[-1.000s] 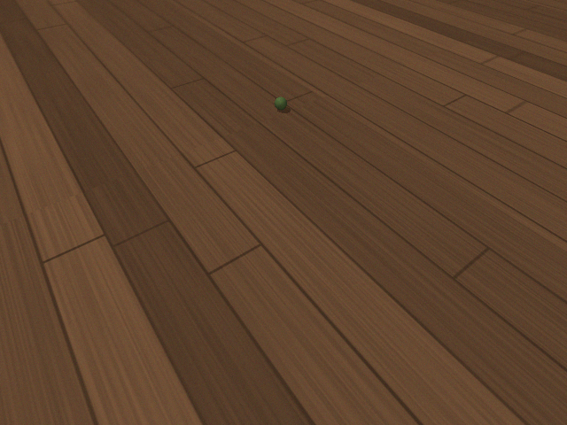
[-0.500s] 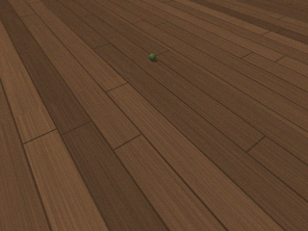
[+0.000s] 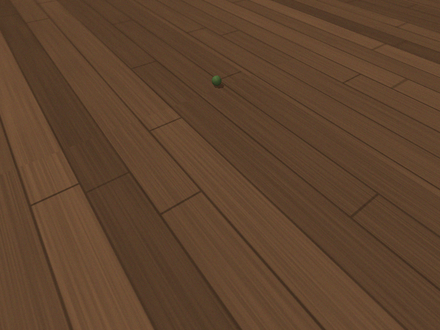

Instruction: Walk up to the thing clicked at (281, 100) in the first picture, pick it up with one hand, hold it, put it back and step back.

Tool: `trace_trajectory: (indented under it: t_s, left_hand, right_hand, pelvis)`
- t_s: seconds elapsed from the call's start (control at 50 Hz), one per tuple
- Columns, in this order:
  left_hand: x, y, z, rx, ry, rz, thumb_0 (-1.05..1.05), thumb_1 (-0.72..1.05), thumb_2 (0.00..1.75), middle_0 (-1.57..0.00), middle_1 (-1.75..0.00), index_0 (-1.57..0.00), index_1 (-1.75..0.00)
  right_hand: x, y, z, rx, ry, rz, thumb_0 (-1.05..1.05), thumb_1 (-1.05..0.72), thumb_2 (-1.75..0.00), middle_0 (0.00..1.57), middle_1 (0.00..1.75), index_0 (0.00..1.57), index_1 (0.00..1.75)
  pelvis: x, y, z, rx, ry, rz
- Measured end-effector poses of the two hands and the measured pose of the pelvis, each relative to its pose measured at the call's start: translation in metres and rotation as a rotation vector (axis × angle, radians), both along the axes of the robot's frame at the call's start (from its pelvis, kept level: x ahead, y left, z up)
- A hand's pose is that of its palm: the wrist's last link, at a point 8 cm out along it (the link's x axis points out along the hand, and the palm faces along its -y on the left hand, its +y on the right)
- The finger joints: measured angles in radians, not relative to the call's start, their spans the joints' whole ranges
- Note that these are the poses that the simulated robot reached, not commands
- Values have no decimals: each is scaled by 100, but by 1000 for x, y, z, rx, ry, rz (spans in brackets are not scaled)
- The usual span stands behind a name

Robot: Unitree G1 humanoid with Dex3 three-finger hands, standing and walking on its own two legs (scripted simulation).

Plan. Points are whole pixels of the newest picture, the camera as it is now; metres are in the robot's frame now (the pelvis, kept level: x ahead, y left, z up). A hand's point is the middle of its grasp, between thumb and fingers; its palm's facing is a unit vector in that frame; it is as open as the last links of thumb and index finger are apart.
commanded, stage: stand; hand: left
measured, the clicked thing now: (216, 80) +2.17 +0.03 -0.74
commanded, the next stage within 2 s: walk up in 0.12 s
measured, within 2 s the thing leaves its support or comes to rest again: neither
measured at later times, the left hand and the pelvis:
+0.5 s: hand (109, 323) +0.19 +0.23 -0.13, palm faces -0.03 -0.89 -0.45, open 7.4 cm; pelvis +0.09 -0.07 -0.03, yaw -4 degrees
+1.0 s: hand (151, 223) +0.44 +0.20 -0.17, palm faces -0.11 -0.94 -0.33, open 7.4 cm; pelvis +0.38 -0.07 -0.02, yaw -5 degrees
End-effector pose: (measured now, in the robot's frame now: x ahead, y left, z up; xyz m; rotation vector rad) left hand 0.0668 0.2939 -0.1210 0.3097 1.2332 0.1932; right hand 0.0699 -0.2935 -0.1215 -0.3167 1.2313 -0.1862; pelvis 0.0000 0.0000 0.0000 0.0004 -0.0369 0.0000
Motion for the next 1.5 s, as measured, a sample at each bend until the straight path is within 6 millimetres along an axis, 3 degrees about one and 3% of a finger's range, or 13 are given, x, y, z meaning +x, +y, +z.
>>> trace_trajectory:
  t_s: [0.16, 0.24, 0.42, 0.5, 0.62, 0.72, 0.82, 0.92, 1.12, 1.22, 1.3, 1.38, 1.5]
  left_hand:
    - [2, 3, 2, -13, -14, 1, 1, 90, 89, -20, -30, -20, -30]
    - [13, 12, 6, 3, -22, -21, 1, 90, 89, -20, -30, -20, -30]
    - [96, -6, 31, 85, -100, -112, 1, 90, 89, -20, -30, -20, -30]
    - [116, -24, 28, 119, -170, -76, 1, 90, 89, -20, -30, -20, -30]
    - [119, -50, 27, 75, -89, -22, 1, 90, 89, -20, -30, -20, -30]
    - [145, -59, 13, 41, -8, -6, 1, 90, 89, -20, -30, -20, -30]
    - [203, -54, -11, 13, 29, 0, 1, 89, 89, -20, -30, -20, -30]
    - [286, -45, -34, 8, 66, -9, 1, 90, 89, -20, -30, -20, -30]
    - [511, -66, 15, 4, -163, -178, 1, 90, 89, -20, -30, -20, -30]
    - [608, -89, 29, 30, -223, -234, 1, 90, 89, -20, -30, -20, -30]
    - [674, -113, 26, 65, -256, -230, 1, 90, 89, -20, -30, -20, -30]
    - [705, -139, 25, 73, -281, -179, 1, 90, 89, -20, -30, -20, -30]
    - [699, -157, 35, 60, -159, -94, 1, 90, 89, -20, -30, -20, -30]
  right_hand:
    - [1, -2, 1, 12, -21, 0, 1, -90, -89, 21, 30, 21, 30]
    - [4, -19, 4, 8, -82, -23, 1, -90, -89, 21, 30, 21, 31]
    - [7, -96, -4, -31, -42, -107, 1, -90, -89, 21, 30, 21, 31]
    - [46, -125, -16, -49, -30, -94, 1, -90, -89, 20, 30, 21, 30]
    - [144, -126, 8, 0, -148, -21, 2, -91, -89, 20, 30, 20, 30]
    - [220, -124, 20, 10, -184, 24, 1, -91, -89, 20, 30, 20, 30]
    - [300, -118, 17, -17, -155, 66, 1, -90, -89, 20, 30, 21, 30]
    - [379, -101, 11, -51, -193, 71, 1, -90, -89, 20, 30, 21, 30]
    - [410, -108, 19, -29, -133, -99, 1, -90, -89, 21, 30, 21, 31]
    - [438, -134, 1, -13, -69, -131, 1, -90, -89, 21, 30, 21, 31]
    - [483, -165, -28, -1, -34, -145, 1, -90, -89, 21, 30, 21, 31]
    - [549, -184, -41, 15, -19, -110, 2, -90, -89, 20, 30, 21, 30]
    - [667, -192, -11, 46, -137, -36, 1, -91, -89, 20, 30, 20, 30]
  pelvis:
    - [3, 0, 0, 4, 9, -8]
    - [13, -4, -5, 20, 33, -42]
    - [61, -52, -15, 28, 14, -88]
    - [92, -74, -26, -19, -2, -63]
    - [144, -88, -8, -19, -14, -76]
    - [197, -92, -9, -31, -3, -74]
    - [265, -87, -22, -44, 21, -62]
    - [337, -74, -35, 17, 28, -63]
    - [460, -83, -9, 26, -4, -93]
    - [524, -105, -16, 45, -10, -97]
    - [584, -133, -35, 46, -2, -89]
    - [628, -155, -38, 21, -12, -87]
    - [686, -169, -10, 24, -19, -95]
